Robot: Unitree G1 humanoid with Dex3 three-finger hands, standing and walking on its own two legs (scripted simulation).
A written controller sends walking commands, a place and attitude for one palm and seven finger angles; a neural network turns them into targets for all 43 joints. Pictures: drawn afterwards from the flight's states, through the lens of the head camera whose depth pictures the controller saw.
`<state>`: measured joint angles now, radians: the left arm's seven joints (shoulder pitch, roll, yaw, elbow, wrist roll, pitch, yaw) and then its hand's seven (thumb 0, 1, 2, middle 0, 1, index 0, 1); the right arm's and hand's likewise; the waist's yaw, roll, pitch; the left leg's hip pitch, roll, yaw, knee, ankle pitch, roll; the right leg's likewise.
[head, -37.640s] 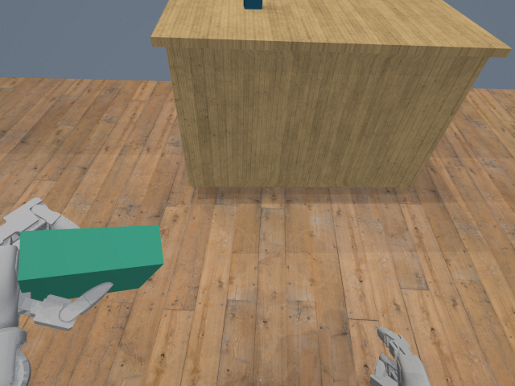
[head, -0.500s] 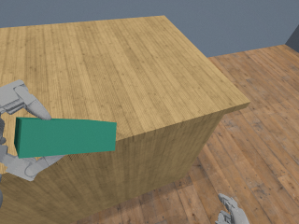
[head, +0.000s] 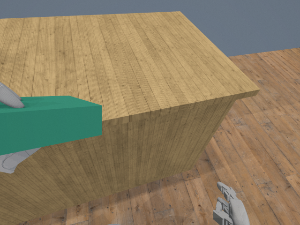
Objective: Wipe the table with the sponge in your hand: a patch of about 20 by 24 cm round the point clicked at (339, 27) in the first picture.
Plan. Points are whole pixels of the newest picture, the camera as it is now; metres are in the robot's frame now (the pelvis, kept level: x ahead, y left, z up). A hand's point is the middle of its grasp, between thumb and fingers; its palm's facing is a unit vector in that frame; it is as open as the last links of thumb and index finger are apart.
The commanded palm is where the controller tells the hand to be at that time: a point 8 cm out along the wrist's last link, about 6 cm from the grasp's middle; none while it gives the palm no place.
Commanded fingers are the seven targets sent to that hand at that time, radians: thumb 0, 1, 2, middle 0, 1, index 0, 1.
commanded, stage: step back with the hand held close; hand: left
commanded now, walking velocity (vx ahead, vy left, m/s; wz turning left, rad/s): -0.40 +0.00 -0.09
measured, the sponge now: (57, 115) +0.23 +0.19 +0.24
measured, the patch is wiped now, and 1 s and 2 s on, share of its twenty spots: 0.95 0.95 0.95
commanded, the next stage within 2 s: stop stepping back and stand still in 0.26 s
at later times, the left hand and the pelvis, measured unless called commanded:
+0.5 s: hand out of the picture +0.03 +0.23 +0.31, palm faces +0.48 -0.81 -0.33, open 9.1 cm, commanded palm -0.01 +0.28 +0.30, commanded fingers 0.00 0.10 1.30 -1.20 -1.60 -1.20 -1.60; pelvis -0.18 +0.01 +0.00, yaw -1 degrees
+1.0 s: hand out of the picture -0.08 +0.23 +0.31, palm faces +0.49 -0.85 -0.21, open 9.1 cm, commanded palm -0.13 +0.26 +0.30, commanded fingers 0.00 0.10 1.30 -1.20 -1.60 -1.20 -1.60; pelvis -0.30 -0.01 +0.01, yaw -3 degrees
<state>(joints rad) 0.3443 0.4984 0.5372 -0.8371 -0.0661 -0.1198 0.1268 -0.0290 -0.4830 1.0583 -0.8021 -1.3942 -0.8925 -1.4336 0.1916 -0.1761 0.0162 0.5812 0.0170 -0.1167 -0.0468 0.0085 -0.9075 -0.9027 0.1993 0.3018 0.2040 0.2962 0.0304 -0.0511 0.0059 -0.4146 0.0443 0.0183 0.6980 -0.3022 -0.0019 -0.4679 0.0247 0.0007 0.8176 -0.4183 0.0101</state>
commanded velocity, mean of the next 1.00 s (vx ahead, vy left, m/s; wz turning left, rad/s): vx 0.09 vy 0.00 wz -0.04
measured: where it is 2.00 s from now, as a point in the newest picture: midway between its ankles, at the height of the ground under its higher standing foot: outside the picture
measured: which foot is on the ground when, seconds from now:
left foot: down 0.00-0.08, up 0.10-0.26, down 0.28-0.60, up 0.62-0.80, down 0.82-1.00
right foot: up 0.00-0.04, down 0.06-0.28, up 0.30-0.56, down 0.58-0.82, up 0.84-1.00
